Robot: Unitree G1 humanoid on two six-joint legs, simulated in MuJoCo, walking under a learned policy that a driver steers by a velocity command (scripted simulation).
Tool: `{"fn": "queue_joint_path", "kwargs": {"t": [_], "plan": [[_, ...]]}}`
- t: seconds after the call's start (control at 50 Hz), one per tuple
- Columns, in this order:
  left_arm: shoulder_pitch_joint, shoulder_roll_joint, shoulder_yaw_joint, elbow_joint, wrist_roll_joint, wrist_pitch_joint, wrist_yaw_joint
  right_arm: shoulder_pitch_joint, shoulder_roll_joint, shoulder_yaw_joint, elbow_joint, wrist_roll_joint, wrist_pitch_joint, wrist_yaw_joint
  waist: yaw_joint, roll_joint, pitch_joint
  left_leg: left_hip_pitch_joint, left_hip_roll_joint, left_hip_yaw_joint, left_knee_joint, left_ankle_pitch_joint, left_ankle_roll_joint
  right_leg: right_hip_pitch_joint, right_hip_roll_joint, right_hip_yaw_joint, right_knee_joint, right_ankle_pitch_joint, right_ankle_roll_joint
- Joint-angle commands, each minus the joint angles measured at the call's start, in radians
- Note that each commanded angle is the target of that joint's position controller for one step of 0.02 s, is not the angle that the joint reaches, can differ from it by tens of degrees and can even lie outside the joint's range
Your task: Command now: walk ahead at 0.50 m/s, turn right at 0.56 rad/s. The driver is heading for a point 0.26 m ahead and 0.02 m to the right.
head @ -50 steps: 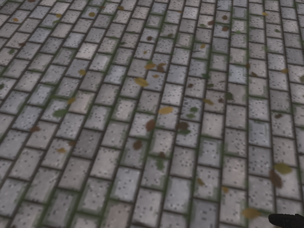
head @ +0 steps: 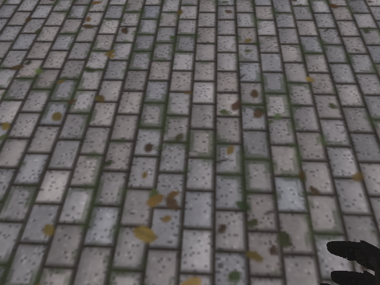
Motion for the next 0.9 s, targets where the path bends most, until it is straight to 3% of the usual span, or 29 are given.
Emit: {"fn": "queue_joint_path", "kwargs": {"t": [0.02, 0.04, 0.06, 0.08, 0.1, 0.12, 0.16, 0.18, 0.24, 0.32, 0.36, 0.4, 0.42, 0.44, 0.46, 0.48, 0.52, 0.56, 0.66, 0.78, 0.9], "plan": [[-0.063, 0.063, 0.007, -0.095, 0.024, -0.012, -0.003, 0.288, -0.221, -0.083, -0.017, -0.017, -0.020, -0.020, -0.205, -0.033, -0.259, 0.580, 0.215, -0.176, 0.014, -0.078, 0.123, -0.237, -0.125, 0.063, 0.383, 0.365, -0.023], [0.092, 0.001, -0.014, -0.115, 0.000, -0.021, -0.003, 0.344, -0.287, -0.098, 0.019, -0.027, -0.005, -0.016, -0.129, 0.297, -0.352, 0.854, 0.437, -0.620, -0.041, -0.120, 0.304, -0.583, 0.017, -0.060, 0.687, -0.165, 0.047], [0.093, 0.106, 0.002, -0.087, -0.006, -0.022, 0.002, 0.319, -0.191, -0.080, 0.007, -0.004, 0.001, -0.011, -0.142, 0.208, -0.291, 0.796, 0.447, -0.690, -0.074, -0.179, 0.299, -0.681, -0.068, -0.041, 0.812, -0.179, 0.068], [-0.016, 0.157, 0.018, -0.092, 0.001, -0.017, 0.003, 0.265, -0.129, -0.062, -0.004, -0.006, 0.005, -0.013, -0.165, 0.100, -0.166, 0.666, 0.397, -0.509, -0.069, -0.014, 0.262, -0.683, -0.089, -0.050, 0.848, -0.105, 0.086], [-0.075, 0.152, 0.021, -0.104, 0.013, -0.010, 0.007, 0.216, -0.109, -0.050, -0.007, -0.016, 0.011, -0.009, -0.147, 0.021, -0.102, 0.545, 0.351, -0.363, -0.061, 0.212, 0.241, -0.647, -0.112, -0.084, 0.838, -0.063, 0.103], [-0.110, 0.143, 0.024, -0.117, 0.027, -0.007, 0.008, 0.187, -0.090, -0.042, 0.003, -0.015, 0.015, -0.004, -0.128, 0.007, -0.061, 0.453, 0.313, -0.267, -0.061, 0.395, 0.235, -0.625, -0.128, -0.096, 0.792, -0.049, 0.113], [-0.092, 0.081, 0.014, -0.119, 0.018, 0.005, 0.001, 0.163, -0.072, -0.033, 0.029, -0.020, 0.012, 0.003, -0.084, 0.065, -0.048, 0.345, 0.253, -0.147, -0.097, 0.504, 0.218, -0.537, -0.153, -0.126, 0.667, -0.027, 0.120], [-0.087, 0.052, 0.005, -0.118, 0.017, 0.010, 0.000, 0.154, -0.081, -0.034, 0.043, -0.019, 0.013, 0.004, -0.076, 0.087, -0.055, 0.321, 0.241, -0.111, -0.112, 0.541, 0.228, -0.506, -0.149, -0.149, 0.598, -0.009, 0.128], [-0.121, 0.026, -0.011, -0.126, 0.026, 0.016, -0.004, 0.120, -0.136, -0.047, 0.071, -0.009, 0.029, -0.006, -0.068, 0.091, -0.105, 0.271, 0.234, -0.033, -0.134, 0.583, 0.242, -0.384, -0.158, -0.189, 0.388, 0.135, 0.136], [-0.215, 0.053, -0.009, -0.143, 0.027, 0.019, -0.014, 0.156, -0.159, -0.048, 0.114, 0.006, 0.050, -0.011, -0.105, 0.081, -0.112, 0.278, 0.231, -0.007, -0.128, 0.438, 0.220, -0.289, -0.143, -0.211, 0.217, 0.289, 0.116], [-0.241, 0.063, -0.004, -0.152, 0.031, 0.019, -0.016, 0.154, -0.162, -0.044, 0.130, 0.013, 0.056, -0.010, -0.099, 0.074, -0.093, 0.281, 0.233, -0.020, -0.097, 0.330, 0.204, -0.248, -0.136, -0.218, 0.123, 0.313, 0.090], [-0.238, 0.078, 0.004, -0.151, 0.041, 0.016, -0.012, 0.169, -0.132, -0.030, 0.151, 0.019, 0.058, -0.009, -0.081, 0.052, -0.080, 0.246, 0.192, -0.019, -0.039, 0.158, 0.143, -0.126, -0.139, -0.209, -0.040, 0.449, 0.046], [-0.231, 0.129, 0.014, -0.162, 0.049, 0.016, -0.002, 0.206, -0.098, -0.016, 0.157, -0.004, 0.051, -0.007, -0.094, -0.022, -0.117, 0.202, 0.142, 0.013, 0.022, 0.026, 0.083, -0.016, -0.242, -0.108, -0.038, 0.731, 0.013], [-0.252, 0.160, 0.015, -0.177, 0.054, 0.027, 0.008, 0.314, -0.065, -0.003, 0.172, -0.031, 0.045, -0.003, -0.156, -0.150, -0.172, 0.114, 0.069, 0.068, 0.074, -0.281, 0.026, 0.097, -0.362, 0.003, 0.024, 0.895, -0.081], [-0.269, 0.076, -0.007, -0.168, 0.048, 0.035, 0.004, 0.310, -0.045, 0.007, 0.179, -0.026, 0.055, -0.009, -0.143, -0.179, -0.204, 0.154, 0.075, 0.069, 0.065, -0.351, -0.006, 0.047, -0.377, 0.024, 0.019, 0.764, -0.135], [-0.307, 0.049, -0.013, -0.168, 0.039, 0.036, -0.007, 0.262, -0.072, 0.005, 0.170, -0.020, 0.070, -0.013, -0.138, -0.155, -0.158, 0.180, 0.075, 0.070, 0.030, -0.294, -0.017, -0.019, -0.317, -0.001, 0.012, 0.608, -0.105], [-0.332, 0.062, -0.009, -0.170, 0.039, 0.033, -0.021, 0.231, -0.116, -0.007, 0.182, -0.017, 0.094, -0.023, -0.121, -0.113, -0.081, 0.179, 0.065, 0.081, 0.016, -0.223, -0.016, -0.089, -0.234, -0.071, 0.031, 0.518, -0.039], [-0.319, 0.080, -0.003, -0.157, 0.037, 0.022, -0.026, 0.244, -0.125, -0.007, 0.189, -0.018, 0.106, -0.027, -0.124, -0.097, -0.073, 0.214, 0.071, 0.075, 0.011, -0.173, -0.012, -0.110, -0.222, -0.084, 0.042, 0.574, -0.025], [-0.316, 0.061, -0.003, -0.124, 0.034, 0.014, -0.022, 0.233, -0.112, -0.006, 0.219, -0.011, 0.116, -0.039, -0.119, -0.067, -0.102, 0.269, 0.080, 0.073, 0.016, -0.100, -0.014, -0.080, -0.213, -0.099, 0.075, 0.718, -0.031], [-0.331, 0.055, 0.002, -0.076, 0.033, 0.016, -0.021, 0.218, -0.104, -0.009, 0.260, -0.010, 0.136, -0.050, -0.124, -0.046, -0.070, 0.294, 0.078, 0.077, -0.004, -0.138, -0.015, -0.114, -0.198, -0.111, 0.047, 0.605, -0.025], [-0.328, 0.054, 0.005, -0.014, 0.032, 0.019, -0.008, 0.221, -0.099, -0.010, 0.308, -0.010, 0.134, -0.058, -0.122, -0.040, -0.036, 0.280, 0.076, 0.083, -0.022, -0.190, -0.011, -0.131, -0.180, -0.128, 0.020, 0.467, -0.009]]}}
